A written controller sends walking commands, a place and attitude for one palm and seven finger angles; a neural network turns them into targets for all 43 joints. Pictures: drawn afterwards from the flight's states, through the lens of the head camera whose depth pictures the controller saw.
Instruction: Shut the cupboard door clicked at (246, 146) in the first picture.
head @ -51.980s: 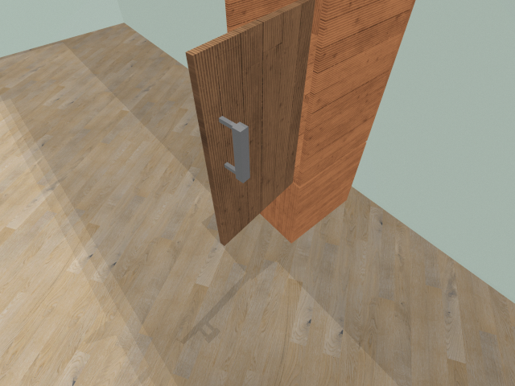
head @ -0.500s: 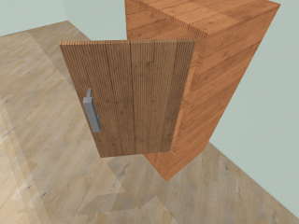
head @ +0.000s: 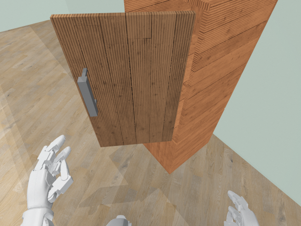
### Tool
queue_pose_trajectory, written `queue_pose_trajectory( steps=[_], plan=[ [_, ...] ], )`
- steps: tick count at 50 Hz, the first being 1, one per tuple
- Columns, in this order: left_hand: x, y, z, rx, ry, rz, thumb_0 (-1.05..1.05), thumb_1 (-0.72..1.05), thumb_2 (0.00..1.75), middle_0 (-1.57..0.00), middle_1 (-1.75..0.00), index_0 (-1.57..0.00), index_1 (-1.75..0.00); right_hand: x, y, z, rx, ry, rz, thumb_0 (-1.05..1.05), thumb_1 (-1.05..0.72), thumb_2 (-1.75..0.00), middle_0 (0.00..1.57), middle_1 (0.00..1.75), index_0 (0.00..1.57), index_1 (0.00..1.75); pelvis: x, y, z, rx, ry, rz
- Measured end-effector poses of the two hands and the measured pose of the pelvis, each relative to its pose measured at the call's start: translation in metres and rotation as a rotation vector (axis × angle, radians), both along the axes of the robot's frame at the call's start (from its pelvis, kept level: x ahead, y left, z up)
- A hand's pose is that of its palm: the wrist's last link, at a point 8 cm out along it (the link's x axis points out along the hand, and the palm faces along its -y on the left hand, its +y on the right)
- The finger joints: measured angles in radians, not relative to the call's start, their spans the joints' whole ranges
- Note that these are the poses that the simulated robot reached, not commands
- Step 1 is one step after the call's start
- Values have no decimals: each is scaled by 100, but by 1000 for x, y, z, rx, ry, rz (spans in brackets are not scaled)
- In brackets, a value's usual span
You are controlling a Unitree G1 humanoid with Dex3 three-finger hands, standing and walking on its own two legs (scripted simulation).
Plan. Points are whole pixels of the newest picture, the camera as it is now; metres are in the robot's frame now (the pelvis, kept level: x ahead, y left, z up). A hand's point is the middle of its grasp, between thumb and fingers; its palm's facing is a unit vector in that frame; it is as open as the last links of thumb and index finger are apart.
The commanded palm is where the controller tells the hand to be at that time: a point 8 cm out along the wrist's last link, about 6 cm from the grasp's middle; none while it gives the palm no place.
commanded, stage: raise the hand and make a fist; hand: left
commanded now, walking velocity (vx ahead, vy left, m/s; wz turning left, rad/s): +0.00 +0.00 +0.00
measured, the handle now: (89, 93) +0.48 +0.21 +0.08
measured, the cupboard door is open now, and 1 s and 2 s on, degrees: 58 58 58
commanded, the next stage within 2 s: bring the fist close to the handle in 1.68 s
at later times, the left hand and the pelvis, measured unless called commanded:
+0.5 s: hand (70, 189) +0.21 +0.21 +0.02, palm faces +0.14 -0.99 -0.03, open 4.6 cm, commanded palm +0.16 +0.25 +0.03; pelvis -0.01 +0.00 -0.04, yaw +0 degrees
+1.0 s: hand (59, 183) +0.21 +0.22 +0.06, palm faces +0.16 -0.99 -0.03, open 3.1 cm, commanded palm +0.18 +0.26 +0.07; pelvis -0.01 +0.02 -0.01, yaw +0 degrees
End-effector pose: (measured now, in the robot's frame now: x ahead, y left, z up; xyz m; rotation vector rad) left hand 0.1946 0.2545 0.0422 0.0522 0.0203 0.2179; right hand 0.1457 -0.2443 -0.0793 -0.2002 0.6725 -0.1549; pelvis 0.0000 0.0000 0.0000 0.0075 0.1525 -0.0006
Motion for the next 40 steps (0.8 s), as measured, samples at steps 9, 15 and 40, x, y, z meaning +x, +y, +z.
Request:
queue_pose_trajectory(
  steps=[9,15,40],
  plan=[
    [-60,2,-58,-56,86,-10,1,90,90,-41,-53,-42,-53,45,4,-25,-10,-152,65,1,-90,-90,20,30,20,30,-18,-9,-53,-22,66,7],
    [-59,2,-30,12,-36,2,2,90,90,-52,-65,-52,-65,41,19,-33,-23,-126,100,1,-90,-90,20,30,20,30,-18,-10,-55,-54,71,24],
    [-20,8,3,-20,-20,-73,2,90,90,-97,-114,-98,-115,14,26,-14,-43,-15,17,2,-90,-90,20,30,20,30,-6,18,-27,-57,43,10]
  ],
)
